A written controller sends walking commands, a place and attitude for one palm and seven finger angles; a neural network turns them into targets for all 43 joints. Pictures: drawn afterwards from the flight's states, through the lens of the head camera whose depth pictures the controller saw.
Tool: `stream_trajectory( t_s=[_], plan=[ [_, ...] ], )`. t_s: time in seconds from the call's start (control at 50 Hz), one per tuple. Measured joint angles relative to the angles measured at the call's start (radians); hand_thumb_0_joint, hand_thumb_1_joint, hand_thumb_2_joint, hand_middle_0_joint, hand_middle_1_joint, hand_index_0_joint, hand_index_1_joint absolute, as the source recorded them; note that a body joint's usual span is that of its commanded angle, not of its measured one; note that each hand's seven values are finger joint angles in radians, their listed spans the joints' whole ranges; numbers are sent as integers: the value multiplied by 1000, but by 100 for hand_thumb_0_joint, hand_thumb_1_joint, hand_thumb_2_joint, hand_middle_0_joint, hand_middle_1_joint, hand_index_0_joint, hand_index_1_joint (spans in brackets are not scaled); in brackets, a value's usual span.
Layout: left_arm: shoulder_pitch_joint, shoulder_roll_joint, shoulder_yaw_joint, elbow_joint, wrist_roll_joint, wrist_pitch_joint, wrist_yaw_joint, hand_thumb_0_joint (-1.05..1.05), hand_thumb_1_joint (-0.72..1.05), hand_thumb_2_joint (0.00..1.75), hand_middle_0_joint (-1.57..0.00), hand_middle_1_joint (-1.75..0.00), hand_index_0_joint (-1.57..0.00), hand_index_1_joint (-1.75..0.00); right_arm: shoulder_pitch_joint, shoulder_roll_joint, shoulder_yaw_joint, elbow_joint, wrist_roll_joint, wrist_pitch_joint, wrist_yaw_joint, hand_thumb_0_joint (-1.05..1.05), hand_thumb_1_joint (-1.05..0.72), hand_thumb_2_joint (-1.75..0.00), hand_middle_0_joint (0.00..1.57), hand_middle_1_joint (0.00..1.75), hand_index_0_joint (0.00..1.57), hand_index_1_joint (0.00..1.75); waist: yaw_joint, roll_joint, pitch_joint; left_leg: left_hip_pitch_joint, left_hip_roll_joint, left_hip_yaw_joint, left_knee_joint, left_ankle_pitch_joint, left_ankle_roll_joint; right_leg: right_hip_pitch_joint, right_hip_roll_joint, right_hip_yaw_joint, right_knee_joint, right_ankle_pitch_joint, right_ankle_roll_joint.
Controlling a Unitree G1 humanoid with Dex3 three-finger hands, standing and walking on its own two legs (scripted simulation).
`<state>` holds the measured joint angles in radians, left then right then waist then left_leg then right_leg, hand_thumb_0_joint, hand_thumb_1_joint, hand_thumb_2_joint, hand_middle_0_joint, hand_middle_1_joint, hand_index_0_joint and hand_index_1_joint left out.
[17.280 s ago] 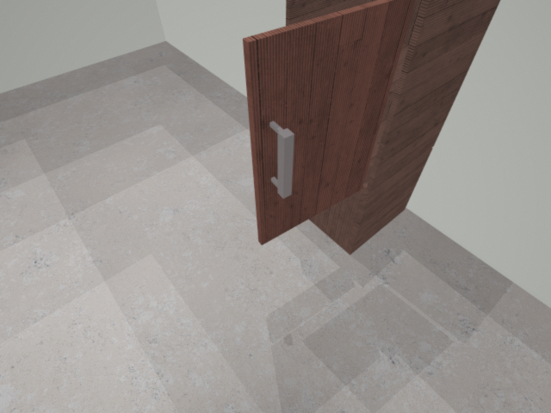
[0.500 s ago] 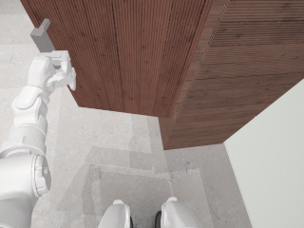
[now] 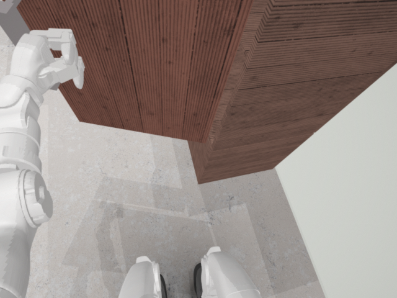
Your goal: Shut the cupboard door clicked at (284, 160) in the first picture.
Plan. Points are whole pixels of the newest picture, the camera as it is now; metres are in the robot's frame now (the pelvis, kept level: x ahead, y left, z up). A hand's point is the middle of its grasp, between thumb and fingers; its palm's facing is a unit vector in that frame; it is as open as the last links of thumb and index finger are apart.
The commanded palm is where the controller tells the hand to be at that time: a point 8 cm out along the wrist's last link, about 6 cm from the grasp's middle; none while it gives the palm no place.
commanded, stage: push the door shut along its arc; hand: left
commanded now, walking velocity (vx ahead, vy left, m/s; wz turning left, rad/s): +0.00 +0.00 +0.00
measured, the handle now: (37, 45) +0.60 +0.24 +0.08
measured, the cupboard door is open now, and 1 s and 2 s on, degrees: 69 55 54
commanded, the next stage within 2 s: pull the fist back off the door in 0.76 s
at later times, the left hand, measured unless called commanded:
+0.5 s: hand (88, 48) +0.57 +0.15 +0.09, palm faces -0.35 -0.94 -0.01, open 3.1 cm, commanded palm +0.59 +0.16 +0.08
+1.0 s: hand (106, 28) +0.62 +0.12 +0.09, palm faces -0.02 -0.99 +0.10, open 3.3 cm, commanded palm +0.60 +0.12 +0.08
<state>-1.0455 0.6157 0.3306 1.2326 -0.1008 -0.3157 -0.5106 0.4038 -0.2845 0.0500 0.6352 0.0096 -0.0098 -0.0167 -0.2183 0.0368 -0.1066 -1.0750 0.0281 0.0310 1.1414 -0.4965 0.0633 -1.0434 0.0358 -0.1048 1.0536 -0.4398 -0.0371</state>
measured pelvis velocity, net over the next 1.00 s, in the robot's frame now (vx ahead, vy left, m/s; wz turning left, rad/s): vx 0.00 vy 0.00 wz -0.01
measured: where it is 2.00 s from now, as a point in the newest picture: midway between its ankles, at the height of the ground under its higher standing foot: outside the picture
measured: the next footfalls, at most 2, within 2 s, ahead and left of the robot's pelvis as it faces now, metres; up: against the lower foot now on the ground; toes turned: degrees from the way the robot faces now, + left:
none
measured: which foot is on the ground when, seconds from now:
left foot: down 0.00-1.00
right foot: down 0.00-1.00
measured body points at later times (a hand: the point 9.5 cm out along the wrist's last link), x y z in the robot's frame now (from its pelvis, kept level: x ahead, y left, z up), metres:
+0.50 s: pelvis +0.00 +0.00 -0.01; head +0.18 +0.04 +0.40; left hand +0.58 +0.20 +0.10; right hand -0.04 -0.26 -0.10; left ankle +0.02 +0.08 -0.65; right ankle +0.03 -0.10 -0.65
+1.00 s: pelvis +0.00 +0.00 -0.03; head +0.20 +0.03 +0.38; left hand +0.62 +0.17 +0.09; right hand -0.05 -0.25 -0.11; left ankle +0.02 +0.08 -0.65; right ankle +0.03 -0.11 -0.65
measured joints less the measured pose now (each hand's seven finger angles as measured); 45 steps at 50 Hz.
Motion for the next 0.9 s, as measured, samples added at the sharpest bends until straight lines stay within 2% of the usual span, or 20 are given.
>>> stream_trajectory(
  t_s=[0.22, 0.48, 0.88, 0.9],
  plan=[
    [-118, 49, 10, 69, 37, 40, -15, 2, 90, 90, -130, -150, -130, -149, -3, -7, 9, -14, -9, -9, -8, 0, -91, -90, 21, 30, 21, 30, -42, 6, -1, -54, 10, 3, 36, -17, 5, -54, 8, 3, 26, -8, 3],
    [-221, 72, -61, 97, 45, 92, -31, 1, 89, 93, -130, -150, -130, -149, 13, 5, 15, 32, -19, -27, -13, 0, -91, -90, 21, 30, 21, 30, -46, 10, 0, -106, 6, -15, 67, -26, 5, -94, 5, -15, 47, -18, 2],
    [-405, 90, -147, 142, 75, 155, 11, 4, 102, 101, -130, -150, -130, -149, -8, 12, 17, 77, -37, -70, -9, 0, -91, -90, 21, 30, 21, 30, -91, 13, -3, -214, 7, -36, 142, -45, 2, -192, 4, -36, 114, -38, -4],
    [-409, 77, -114, 142, 72, 165, 37, 4, 102, 101, -130, -150, -130, -149, -1, 13, 15, 69, -43, -70, -8, 0, -91, -90, 21, 30, 21, 30, -88, 17, -3, -219, 8, -38, 145, -46, 1, -196, 5, -38, 114, -38, -4]
  ],
)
